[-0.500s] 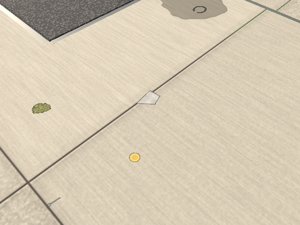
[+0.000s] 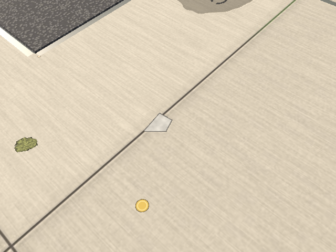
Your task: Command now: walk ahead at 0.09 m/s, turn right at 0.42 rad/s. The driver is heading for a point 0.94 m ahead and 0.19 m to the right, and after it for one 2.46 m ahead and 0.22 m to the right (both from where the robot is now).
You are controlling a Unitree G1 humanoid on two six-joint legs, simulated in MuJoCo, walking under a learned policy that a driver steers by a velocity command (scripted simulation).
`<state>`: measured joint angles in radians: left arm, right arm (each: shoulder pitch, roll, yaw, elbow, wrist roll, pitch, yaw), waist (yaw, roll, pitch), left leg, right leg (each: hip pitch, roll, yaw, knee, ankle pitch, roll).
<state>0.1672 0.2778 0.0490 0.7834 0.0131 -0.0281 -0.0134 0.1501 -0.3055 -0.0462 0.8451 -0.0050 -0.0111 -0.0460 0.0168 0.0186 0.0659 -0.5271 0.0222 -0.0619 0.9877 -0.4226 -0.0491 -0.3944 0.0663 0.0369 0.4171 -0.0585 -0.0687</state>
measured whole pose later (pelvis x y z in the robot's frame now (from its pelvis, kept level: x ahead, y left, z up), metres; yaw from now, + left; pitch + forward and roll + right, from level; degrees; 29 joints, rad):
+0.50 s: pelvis +0.04 +0.04 +0.01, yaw -18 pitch +1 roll -1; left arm 0.20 0.33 0.09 0.70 -0.02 0.06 0.02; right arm 0.14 -0.26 -0.05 0.80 -0.01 0.01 -0.05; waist -0.01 -0.04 0.05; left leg -0.22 0.05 0.08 0.41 -0.21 0.01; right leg -0.50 -0.01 0.04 0.97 -0.37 0.10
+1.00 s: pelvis +0.03 -0.01 +0.00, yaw -27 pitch +0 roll +0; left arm 0.12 0.24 0.03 0.72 0.01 0.01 0.01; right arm 0.17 -0.30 -0.06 0.85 0.00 0.03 -0.03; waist -0.01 0.03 0.04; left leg -0.33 0.06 -0.02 0.70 -0.36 -0.07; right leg -0.23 0.06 0.00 0.45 -0.22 -0.06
